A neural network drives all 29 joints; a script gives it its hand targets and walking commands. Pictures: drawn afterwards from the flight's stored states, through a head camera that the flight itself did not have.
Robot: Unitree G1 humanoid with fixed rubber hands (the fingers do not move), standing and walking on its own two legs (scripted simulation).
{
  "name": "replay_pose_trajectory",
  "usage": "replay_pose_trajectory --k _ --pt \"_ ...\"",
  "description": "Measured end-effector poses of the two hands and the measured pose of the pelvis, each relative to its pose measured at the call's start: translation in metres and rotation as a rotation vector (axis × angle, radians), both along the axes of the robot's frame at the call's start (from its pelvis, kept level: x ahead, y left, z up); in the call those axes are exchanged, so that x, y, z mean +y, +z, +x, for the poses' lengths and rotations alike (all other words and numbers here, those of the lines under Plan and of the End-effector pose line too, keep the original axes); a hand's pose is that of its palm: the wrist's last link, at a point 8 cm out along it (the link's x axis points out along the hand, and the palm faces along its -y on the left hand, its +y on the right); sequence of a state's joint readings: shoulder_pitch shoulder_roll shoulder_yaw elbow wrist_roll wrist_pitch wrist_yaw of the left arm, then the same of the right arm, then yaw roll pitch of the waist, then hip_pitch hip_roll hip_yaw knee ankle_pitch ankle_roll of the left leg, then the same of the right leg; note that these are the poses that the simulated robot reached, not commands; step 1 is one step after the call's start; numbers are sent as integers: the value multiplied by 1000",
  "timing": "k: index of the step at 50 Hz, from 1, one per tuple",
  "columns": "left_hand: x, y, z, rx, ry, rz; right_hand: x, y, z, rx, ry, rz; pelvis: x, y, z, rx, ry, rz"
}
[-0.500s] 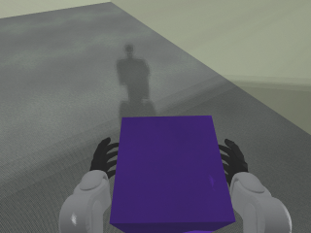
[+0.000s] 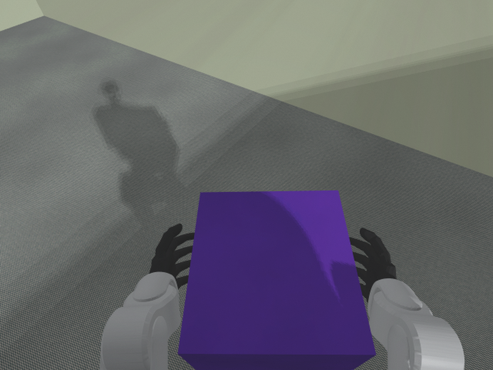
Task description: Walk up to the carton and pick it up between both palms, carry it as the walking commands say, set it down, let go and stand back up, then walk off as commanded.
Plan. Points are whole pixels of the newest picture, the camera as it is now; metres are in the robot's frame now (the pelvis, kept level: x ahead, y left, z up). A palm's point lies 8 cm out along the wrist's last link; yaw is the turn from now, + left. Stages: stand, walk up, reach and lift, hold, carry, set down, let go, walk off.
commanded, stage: carry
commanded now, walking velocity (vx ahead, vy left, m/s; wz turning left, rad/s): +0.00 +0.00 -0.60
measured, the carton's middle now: (269, 295) +0.25 -0.01 +0.00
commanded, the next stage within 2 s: none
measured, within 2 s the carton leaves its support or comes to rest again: neither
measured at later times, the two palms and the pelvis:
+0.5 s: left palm (213, 286) +0.23 +0.06 +0.10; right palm (468, 367) +0.13 -0.21 +0.10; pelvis -0.05 -0.01 +0.00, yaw -18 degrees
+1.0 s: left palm (222, 334) +0.17 +0.05 +0.10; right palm out of the picture +0.06 -0.22 +0.11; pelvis -0.10 +0.00 +0.01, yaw -22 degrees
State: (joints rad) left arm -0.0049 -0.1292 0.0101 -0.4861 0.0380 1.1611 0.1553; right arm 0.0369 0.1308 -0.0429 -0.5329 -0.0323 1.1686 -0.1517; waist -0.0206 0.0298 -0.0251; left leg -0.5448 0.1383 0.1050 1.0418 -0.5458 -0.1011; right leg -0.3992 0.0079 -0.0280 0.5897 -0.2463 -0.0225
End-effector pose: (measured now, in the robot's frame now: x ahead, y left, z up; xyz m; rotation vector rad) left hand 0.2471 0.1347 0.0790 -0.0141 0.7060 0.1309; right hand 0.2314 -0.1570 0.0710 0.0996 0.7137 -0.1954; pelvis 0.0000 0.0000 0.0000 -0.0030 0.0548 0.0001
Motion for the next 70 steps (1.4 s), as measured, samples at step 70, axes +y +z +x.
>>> replay_pose_trajectory --k 70 --pt "-87 27 -66 -47 -360 -44 -63 34 -166 -45 -336 -49 6 10 -99 -11 -390 -2"
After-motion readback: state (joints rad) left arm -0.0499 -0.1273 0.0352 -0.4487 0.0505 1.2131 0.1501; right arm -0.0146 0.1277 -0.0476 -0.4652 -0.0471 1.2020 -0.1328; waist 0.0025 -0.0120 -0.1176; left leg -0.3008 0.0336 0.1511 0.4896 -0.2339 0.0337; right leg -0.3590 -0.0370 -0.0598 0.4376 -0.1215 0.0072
